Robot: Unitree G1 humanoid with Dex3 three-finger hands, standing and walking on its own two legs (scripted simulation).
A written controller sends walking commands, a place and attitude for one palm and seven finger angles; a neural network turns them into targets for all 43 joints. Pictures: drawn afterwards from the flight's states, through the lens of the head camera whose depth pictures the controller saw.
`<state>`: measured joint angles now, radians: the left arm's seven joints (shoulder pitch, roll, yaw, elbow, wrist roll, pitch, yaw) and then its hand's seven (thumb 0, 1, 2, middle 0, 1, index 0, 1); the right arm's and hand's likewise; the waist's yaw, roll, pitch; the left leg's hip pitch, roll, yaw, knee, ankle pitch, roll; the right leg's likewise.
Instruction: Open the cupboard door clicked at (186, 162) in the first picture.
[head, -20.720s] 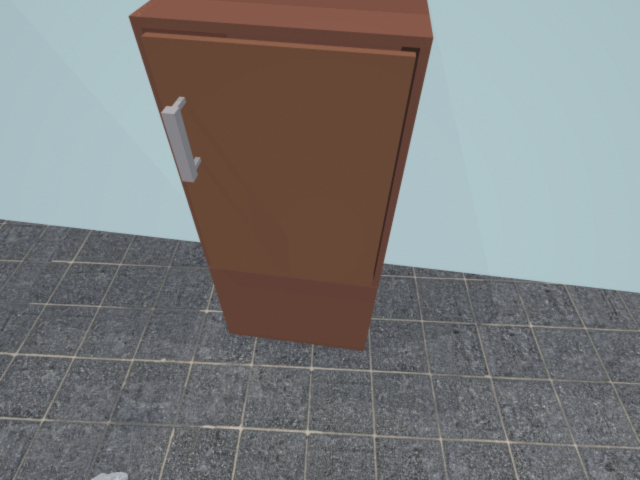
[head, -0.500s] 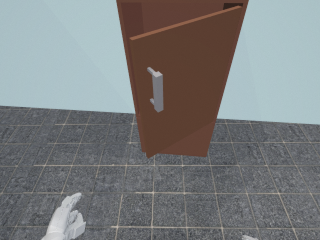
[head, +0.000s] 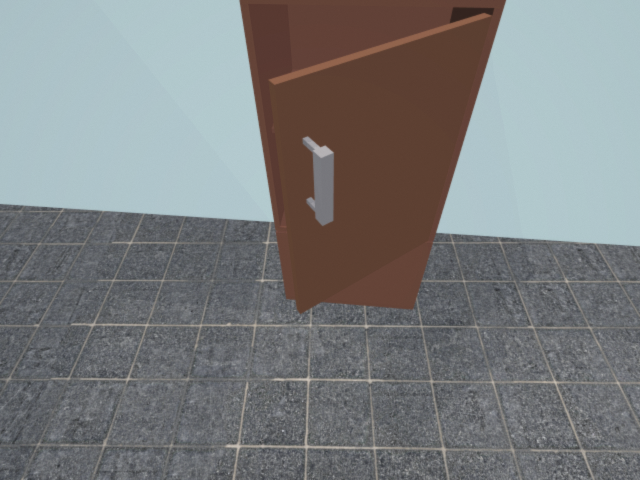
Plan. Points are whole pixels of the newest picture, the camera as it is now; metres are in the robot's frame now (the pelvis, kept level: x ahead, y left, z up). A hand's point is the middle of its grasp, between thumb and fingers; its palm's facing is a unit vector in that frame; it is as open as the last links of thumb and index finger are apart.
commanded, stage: let the arm hang, fingers relaxed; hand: left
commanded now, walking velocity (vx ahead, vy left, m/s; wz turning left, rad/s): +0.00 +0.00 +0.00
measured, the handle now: (316, 181) +0.55 +0.04 +0.06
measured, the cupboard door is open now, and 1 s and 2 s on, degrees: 40 40 40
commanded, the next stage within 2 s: look to check the result in 0.42 s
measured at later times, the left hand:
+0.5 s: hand out of the picture -0.02 +0.16 -0.18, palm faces +0.04 -0.99 -0.17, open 7.3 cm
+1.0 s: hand out of the picture +0.00 +0.17 -0.18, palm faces +0.03 -0.98 -0.17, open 7.3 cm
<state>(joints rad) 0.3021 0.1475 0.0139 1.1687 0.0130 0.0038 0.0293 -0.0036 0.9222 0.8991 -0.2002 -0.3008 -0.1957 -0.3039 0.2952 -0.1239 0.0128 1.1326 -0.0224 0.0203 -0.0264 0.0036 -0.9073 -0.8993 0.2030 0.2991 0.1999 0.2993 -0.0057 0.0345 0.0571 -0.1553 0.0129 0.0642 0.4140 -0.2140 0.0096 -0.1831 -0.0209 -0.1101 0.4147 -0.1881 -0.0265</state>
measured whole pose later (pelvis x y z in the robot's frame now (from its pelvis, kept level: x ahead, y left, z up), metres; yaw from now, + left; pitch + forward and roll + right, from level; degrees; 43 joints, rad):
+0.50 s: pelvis -0.01 +0.01 +0.00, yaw +0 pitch -2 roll +0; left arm 0.30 0.10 0.02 1.15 0.02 0.00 0.03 0.00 0.92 0.90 -0.20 -0.30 -0.20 -0.30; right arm 0.34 -0.11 0.00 1.14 -0.03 0.02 -0.03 0.00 -0.91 -0.90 0.20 0.30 0.20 0.30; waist -0.01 0.01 0.05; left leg -0.19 0.00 0.07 0.44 -0.22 0.02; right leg -0.22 -0.03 -0.10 0.44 -0.19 -0.02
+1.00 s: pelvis +0.01 +0.01 +0.00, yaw -1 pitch -2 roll +0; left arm 0.28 0.11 0.02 1.15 0.02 -0.01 0.04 0.00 0.92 0.90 -0.20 -0.30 -0.20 -0.30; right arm 0.29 -0.11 0.00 1.14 -0.02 0.00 -0.03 0.00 -0.91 -0.90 0.20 0.30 0.20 0.30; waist -0.01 0.01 0.05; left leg -0.16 0.00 0.08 0.41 -0.22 0.03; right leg -0.20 -0.04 -0.09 0.43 -0.20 -0.01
